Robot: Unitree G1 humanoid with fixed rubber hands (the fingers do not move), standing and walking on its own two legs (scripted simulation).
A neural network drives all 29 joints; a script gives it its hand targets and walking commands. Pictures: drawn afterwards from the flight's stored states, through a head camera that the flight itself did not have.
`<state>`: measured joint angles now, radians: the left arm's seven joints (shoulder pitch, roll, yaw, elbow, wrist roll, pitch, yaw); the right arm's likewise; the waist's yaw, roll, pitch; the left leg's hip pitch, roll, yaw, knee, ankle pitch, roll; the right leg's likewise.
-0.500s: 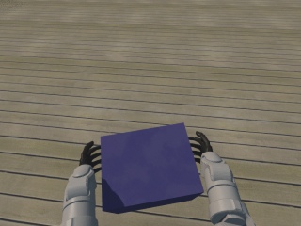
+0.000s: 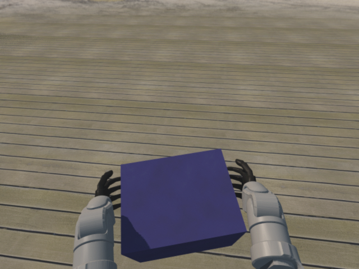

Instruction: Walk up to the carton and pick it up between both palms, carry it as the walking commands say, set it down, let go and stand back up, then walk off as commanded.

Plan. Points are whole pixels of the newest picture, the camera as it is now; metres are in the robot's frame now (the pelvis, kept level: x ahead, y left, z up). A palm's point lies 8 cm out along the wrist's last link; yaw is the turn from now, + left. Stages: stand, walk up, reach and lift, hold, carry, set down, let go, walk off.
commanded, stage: reach and lift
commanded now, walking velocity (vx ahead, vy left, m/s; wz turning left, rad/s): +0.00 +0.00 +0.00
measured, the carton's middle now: (179, 207) +0.31 +0.02 -0.02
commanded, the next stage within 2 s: hold in 1.38 s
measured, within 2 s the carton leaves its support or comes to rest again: neither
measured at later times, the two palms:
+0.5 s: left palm (107, 197) +0.27 +0.18 +0.06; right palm (253, 192) +0.30 -0.15 +0.06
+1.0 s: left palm (109, 198) +0.27 +0.18 +0.06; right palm (257, 200) +0.28 -0.16 +0.05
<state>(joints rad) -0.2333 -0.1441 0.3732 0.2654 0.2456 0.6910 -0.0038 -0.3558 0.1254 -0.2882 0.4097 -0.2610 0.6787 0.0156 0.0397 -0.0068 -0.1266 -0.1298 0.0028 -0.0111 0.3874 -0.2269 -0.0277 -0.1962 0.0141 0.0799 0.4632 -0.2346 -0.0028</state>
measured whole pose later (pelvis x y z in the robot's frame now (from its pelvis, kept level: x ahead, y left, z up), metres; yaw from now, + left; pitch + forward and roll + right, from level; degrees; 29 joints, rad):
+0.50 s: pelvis +0.00 +0.01 +0.00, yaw +0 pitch -3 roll +1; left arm -0.26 -0.15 0.33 0.23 0.26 0.75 -0.01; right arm -0.33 0.13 -0.29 0.33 -0.30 0.74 0.00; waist 0.03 0.00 -0.09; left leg -0.08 0.00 -0.01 0.34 -0.20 -0.02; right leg -0.14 0.01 0.08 0.40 -0.20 0.00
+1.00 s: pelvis -0.01 +0.00 +0.00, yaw +0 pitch -4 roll +1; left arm -0.26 -0.15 0.31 0.23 0.28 0.75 -0.02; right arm -0.27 0.14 -0.29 0.27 -0.30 0.75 0.00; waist 0.02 0.00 -0.08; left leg -0.08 0.00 -0.01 0.34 -0.20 -0.02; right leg -0.14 0.01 0.08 0.40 -0.20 0.00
